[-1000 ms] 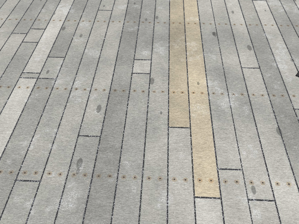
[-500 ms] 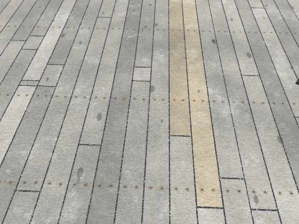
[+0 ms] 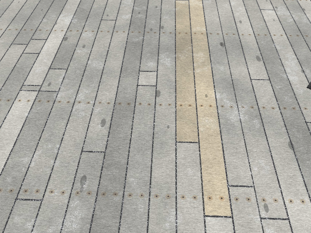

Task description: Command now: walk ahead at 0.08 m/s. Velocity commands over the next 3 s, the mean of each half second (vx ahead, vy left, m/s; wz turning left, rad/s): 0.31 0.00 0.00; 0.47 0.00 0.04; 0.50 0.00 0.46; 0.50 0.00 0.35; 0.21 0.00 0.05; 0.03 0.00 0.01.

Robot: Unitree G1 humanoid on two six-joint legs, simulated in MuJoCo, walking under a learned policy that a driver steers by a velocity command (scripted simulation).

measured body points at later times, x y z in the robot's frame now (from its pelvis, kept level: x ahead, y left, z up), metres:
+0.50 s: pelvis +0.14 +0.06 +0.00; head +0.15 +0.08 +0.45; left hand +0.15 +0.30 -0.16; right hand +0.12 -0.18 -0.15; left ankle +0.11 +0.13 -0.74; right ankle +0.09 -0.06 -0.66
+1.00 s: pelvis +0.42 +0.03 -0.01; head +0.45 +0.03 +0.44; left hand +0.45 +0.28 -0.15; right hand +0.45 -0.21 -0.16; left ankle +0.36 +0.15 -0.65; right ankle +0.46 -0.02 -0.74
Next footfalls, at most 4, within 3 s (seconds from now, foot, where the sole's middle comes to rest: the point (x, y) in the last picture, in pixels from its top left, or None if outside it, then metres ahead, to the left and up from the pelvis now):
0.34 left None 0.15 0.14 -0.78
0.82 right None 0.50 -0.03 -0.78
1.38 left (128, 183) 0.77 0.16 -0.78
1.92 right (133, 121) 1.17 0.16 -0.78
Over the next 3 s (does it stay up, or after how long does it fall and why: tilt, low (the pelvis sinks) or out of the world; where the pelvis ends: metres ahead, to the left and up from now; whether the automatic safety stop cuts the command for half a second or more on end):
stays up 1.15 0.26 0.00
